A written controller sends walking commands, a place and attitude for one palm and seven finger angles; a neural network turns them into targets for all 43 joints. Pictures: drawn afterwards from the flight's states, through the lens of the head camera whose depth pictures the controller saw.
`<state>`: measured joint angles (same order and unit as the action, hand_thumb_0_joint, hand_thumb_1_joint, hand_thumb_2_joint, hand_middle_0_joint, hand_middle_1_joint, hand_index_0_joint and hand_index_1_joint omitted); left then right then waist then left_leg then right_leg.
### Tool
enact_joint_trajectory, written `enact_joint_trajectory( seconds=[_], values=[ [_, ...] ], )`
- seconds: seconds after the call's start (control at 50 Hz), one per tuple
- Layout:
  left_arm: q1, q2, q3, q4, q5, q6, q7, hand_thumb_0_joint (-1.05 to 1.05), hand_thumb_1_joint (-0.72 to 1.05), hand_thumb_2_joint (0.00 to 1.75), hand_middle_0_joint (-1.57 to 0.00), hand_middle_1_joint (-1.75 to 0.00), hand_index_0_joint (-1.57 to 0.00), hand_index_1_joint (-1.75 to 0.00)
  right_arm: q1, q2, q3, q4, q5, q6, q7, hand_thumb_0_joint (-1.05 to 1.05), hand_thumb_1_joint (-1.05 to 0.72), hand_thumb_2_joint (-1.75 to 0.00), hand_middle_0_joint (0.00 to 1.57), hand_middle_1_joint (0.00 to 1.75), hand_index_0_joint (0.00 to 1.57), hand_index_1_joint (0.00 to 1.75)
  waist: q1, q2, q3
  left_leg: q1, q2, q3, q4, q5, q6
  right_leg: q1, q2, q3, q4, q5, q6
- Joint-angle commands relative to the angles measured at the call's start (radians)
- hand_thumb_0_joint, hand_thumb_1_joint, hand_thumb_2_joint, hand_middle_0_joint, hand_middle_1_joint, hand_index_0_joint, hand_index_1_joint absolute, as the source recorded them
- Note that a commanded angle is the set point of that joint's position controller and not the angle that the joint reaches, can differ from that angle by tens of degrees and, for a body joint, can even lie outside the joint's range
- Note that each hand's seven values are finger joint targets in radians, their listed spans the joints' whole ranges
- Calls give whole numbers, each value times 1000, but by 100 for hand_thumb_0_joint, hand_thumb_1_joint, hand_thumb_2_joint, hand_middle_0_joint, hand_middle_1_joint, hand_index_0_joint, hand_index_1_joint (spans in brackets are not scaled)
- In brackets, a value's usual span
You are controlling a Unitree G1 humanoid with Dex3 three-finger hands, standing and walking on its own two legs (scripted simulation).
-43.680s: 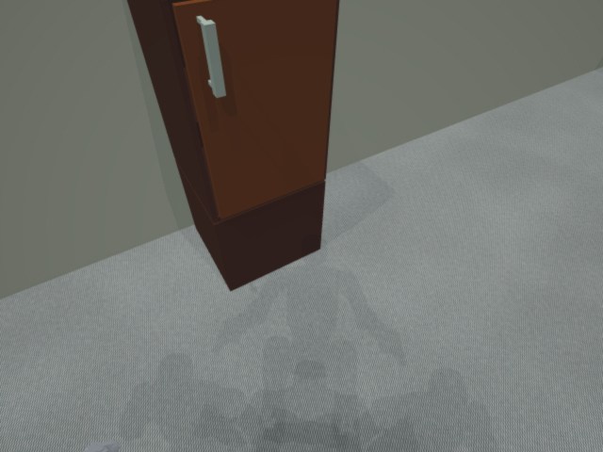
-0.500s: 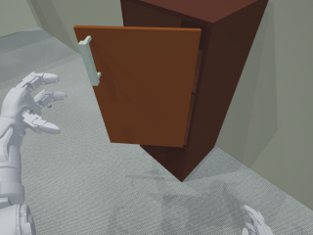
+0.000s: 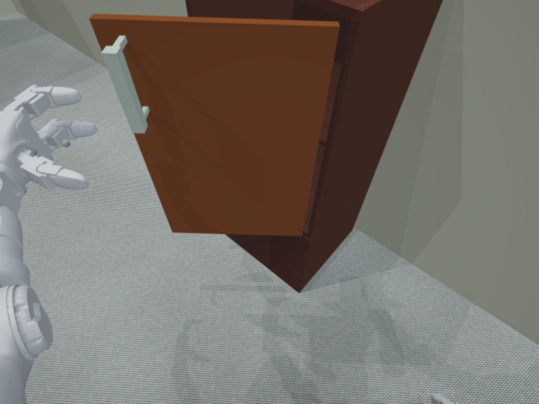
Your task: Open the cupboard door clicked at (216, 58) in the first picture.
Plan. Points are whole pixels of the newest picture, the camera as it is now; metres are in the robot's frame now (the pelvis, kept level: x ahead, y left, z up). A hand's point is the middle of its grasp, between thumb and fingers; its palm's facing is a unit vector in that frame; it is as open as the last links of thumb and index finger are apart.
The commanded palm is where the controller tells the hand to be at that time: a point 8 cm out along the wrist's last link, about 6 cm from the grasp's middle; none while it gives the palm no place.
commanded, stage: move the hooked fingers beside the handle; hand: left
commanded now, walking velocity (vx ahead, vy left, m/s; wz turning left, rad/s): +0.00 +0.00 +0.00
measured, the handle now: (130, 86) +0.58 +0.24 +0.16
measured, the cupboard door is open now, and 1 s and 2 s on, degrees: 40 40 40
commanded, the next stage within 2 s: slide the fingers in behind the handle in 1.84 s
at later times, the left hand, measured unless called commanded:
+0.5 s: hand (83, 110) +0.49 +0.28 +0.17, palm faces -0.01 -1.00 +0.00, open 14.0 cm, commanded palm +0.49 +0.34 +0.16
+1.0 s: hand (82, 101) +0.53 +0.30 +0.16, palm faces -0.03 -1.00 +0.02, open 14.0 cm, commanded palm +0.52 +0.34 +0.16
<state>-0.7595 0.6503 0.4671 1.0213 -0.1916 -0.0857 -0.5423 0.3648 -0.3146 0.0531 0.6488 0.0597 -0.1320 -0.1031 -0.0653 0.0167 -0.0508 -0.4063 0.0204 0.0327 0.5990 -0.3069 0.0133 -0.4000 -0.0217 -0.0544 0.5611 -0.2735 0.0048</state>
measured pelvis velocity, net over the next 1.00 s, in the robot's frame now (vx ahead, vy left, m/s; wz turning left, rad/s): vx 0.03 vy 0.01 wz -0.04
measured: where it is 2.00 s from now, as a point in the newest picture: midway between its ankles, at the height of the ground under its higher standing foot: outside the picture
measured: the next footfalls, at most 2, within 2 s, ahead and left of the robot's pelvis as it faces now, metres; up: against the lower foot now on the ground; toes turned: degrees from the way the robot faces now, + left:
none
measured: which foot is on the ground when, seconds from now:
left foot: down 0.00-1.00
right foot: down 0.00-1.00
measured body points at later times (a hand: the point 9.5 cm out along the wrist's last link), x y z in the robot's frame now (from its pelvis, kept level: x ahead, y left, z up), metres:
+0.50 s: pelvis +0.00 +0.00 -0.01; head +0.09 +0.02 +0.43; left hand +0.49 +0.33 +0.18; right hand +0.00 -0.28 -0.11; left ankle -0.01 +0.11 -0.73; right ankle +0.00 -0.13 -0.73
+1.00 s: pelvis +0.03 +0.01 -0.01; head +0.14 +0.03 +0.42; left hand +0.53 +0.36 +0.16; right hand -0.03 -0.26 -0.11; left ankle -0.01 +0.11 -0.73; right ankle +0.00 -0.13 -0.73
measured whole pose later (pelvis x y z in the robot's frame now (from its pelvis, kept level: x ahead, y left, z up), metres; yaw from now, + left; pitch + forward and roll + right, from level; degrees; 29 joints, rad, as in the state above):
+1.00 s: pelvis +0.03 +0.01 -0.01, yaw -2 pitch +18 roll -3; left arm -1.07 0.90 0.55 1.28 -0.08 -0.13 -0.59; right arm 0.49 -0.30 0.05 0.63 0.03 0.10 -0.05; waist -0.18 0.01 -0.08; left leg -0.66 0.05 0.04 0.73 -0.39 0.02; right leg -0.62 0.01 -0.05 0.61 -0.30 0.02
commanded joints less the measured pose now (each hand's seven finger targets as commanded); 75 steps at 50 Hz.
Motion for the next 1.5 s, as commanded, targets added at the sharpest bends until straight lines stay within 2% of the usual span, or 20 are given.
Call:
enact_joint_trajectory(
  seconds=[0.0,0.04,0.2,0.4,0.54,0.6,0.66,0.82,0.9,0.96,1.04,1.08,1.1,1.12,1.18,1.22,1.26,1.32,1.38,1.48],
  values=[
    [-461,347,52,-210,-15,-104,14,0,-50,30,-30,-120,-30,-120,54,-167,-65,-107,-6,-16,-6,0,-90,-90,20,30,20,30,1,98,-332,211,-16,-60,-45,359,11,62,37,16,-32,300,-36],
    [-493,365,65,-163,-16,-110,8,0,-50,30,-30,-120,-30,-120,64,-170,-64,-97,-6,-5,-4,0,-90,-90,20,30,20,30,-12,61,-321,180,-15,-59,-45,315,15,57,38,18,-35,287,-29],
    [-615,381,29,-51,17,-128,3,0,-50,30,-30,-120,-30,-120,113,-182,-66,-68,-12,36,-8,0,-90,-90,20,30,20,30,-55,70,-317,153,-10,-63,-22,307,17,-7,42,17,-27,265,-28],
    [-737,466,29,69,62,-130,5,0,-50,30,-30,-120,-30,-120,180,-196,-64,-46,-19,90,-8,0,-90,-90,20,30,20,30,-93,109,-354,107,-6,-69,15,305,17,-60,47,22,-7,250,-23],
    [-783,608,91,127,103,-123,1,0,-50,30,-30,-120,-30,-120,224,-205,-61,-47,-22,135,-5,0,-90,-90,20,30,20,30,-101,127,-412,63,-7,-63,52,344,24,-42,50,35,11,310,-13],
    [-812,590,57,158,117,-118,-2,0,-50,30,-30,-120,-30,-120,240,-204,-57,-49,-25,152,-4,0,-90,-90,20,30,20,30,-118,144,-380,49,-4,-62,63,347,23,-76,55,29,14,304,-14],
    [-824,648,94,150,127,-121,-11,0,-50,30,-30,-120,-30,-120,266,-209,-60,-46,-31,169,-2,0,-90,-90,20,30,20,30,-119,167,-451,72,1,-66,83,388,22,-75,57,29,23,327,-11],
    [-758,631,114,68,100,-114,-49,0,-50,30,-30,-120,-30,-120,288,-206,-73,-62,-34,209,20,0,-90,-90,20,30,20,30,-94,227,-527,181,16,-77,111,586,4,-113,75,7,47,393,-16],
    [-724,563,102,19,73,-111,-49,0,-50,30,-30,-120,-30,-120,282,-197,-80,-67,-36,216,33,0,-90,-90,20,30,20,30,-89,253,-503,236,23,-86,117,662,-4,-151,84,-3,43,384,-22],
    [-700,534,86,40,73,-95,-43,0,-50,30,-30,-120,-30,-120,273,-193,-80,-67,-33,218,39,0,-90,-90,20,30,20,30,-93,211,-454,204,23,-87,111,642,-1,-153,81,-5,37,380,-17],
    [-725,540,98,-31,77,-108,-19,0,-50,30,-30,-120,-30,-120,266,-188,-82,-74,-36,214,44,0,-90,-90,20,30,20,30,-84,264,-496,255,25,-95,118,708,-14,-144,80,-5,46,399,-22],
    [-680,545,116,-30,70,-113,-11,0,-50,30,-30,-120,-30,-120,256,-186,-82,-81,-36,213,49,0,-90,-90,20,30,20,30,-75,208,-496,237,26,-93,118,700,-10,-112,80,-5,48,414,-19],
    [-688,512,95,-47,61,-118,-12,0,-50,30,-30,-120,-30,-120,249,-184,-80,-88,-35,212,48,0,-90,-90,20,30,20,30,-78,228,-496,250,25,-94,118,724,-12,-120,81,-6,51,420,-23],
    [-703,499,87,-53,61,-118,-11,0,-50,30,-30,-120,-30,-120,241,-181,-82,-84,-35,211,50,0,-90,-90,20,30,20,30,-82,247,-491,264,26,-93,119,716,-15,-134,79,-4,46,411,-19],
    [-654,493,84,35,60,-96,-9,0,-50,30,-30,-120,-30,-120,227,-187,-78,-92,-28,210,50,0,-90,-90,20,30,20,30,-84,134,-418,154,15,-77,102,576,8,-96,75,-1,42,403,-14],
    [-701,489,65,13,69,-101,-6,0,-50,30,-30,-120,-30,-120,217,-184,-74,-93,-27,207,44,0,-90,-90,20,30,20,30,-87,198,-424,172,13,-78,102,587,3,-106,71,3,45,402,-17],
    [-716,471,45,34,71,-104,-1,0,-50,30,-30,-120,-30,-120,214,-184,-73,-90,-27,204,41,0,-90,-90,20,30,20,30,-106,140,-404,143,12,-75,99,510,11,-107,71,4,39,379,-13],
    [-764,513,71,22,65,-127,-2,0,-50,30,-30,-120,-30,-120,208,-189,-70,-88,-24,198,31,0,-90,-90,20,30,20,30,-110,148,-448,140,6,-72,100,474,15,-79,66,16,43,388,-14],
    [-767,497,38,90,78,-125,-7,0,-50,30,-30,-120,-30,-120,198,-187,-61,-86,-20,190,26,0,-90,-90,20,30,20,30,-117,144,-378,75,-1,-69,91,363,20,-98,62,18,34,325,-15],
    [-806,544,35,146,90,-117,-16,0,-50,30,-30,-120,-30,-120,206,-197,-50,-80,-16,180,10,0,-90,-90,20,30,20,30,-139,105,-363,-4,-3,-63,91,264,31,-89,57,29,27,280,-7]
  ],
)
